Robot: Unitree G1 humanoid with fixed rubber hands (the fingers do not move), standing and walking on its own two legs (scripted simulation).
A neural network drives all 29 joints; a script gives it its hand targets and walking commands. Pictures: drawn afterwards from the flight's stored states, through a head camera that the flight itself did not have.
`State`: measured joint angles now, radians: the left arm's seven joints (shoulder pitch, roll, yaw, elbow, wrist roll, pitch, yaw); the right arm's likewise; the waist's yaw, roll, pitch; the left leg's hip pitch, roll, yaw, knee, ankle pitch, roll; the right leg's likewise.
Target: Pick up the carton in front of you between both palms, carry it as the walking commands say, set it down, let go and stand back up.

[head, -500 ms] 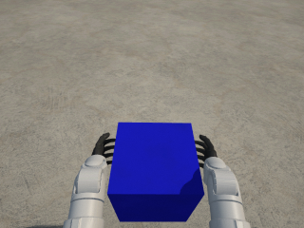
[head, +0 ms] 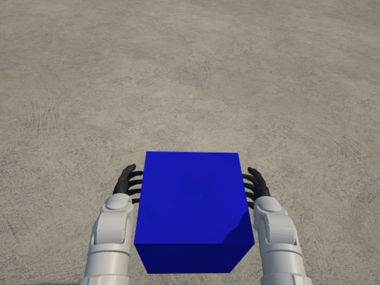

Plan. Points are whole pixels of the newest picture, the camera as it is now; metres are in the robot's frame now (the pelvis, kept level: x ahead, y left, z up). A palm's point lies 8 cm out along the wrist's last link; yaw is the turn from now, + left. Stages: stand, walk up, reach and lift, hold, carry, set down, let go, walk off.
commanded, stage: set down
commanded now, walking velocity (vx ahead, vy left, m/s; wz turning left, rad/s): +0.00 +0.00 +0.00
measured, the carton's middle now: (190, 216) +0.29 +0.00 -0.05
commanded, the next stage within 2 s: none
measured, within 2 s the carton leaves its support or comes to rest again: neither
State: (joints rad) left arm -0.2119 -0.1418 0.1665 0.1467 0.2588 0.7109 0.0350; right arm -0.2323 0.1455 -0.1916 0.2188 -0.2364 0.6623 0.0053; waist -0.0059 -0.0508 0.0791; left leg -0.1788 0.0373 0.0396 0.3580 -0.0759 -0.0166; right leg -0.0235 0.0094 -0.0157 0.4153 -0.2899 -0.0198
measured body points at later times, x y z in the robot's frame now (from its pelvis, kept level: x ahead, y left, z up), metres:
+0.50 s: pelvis -0.04 +0.03 -0.05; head +0.12 +0.04 +0.37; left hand +0.34 +0.15 -0.11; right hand +0.34 -0.15 -0.10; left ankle +0.08 +0.13 -0.74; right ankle -0.03 -0.11 -0.74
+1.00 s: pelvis -0.06 +0.01 -0.19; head +0.17 +0.02 +0.20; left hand +0.38 +0.16 -0.27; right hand +0.39 -0.14 -0.26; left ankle +0.08 +0.13 -0.74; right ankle -0.03 -0.11 -0.74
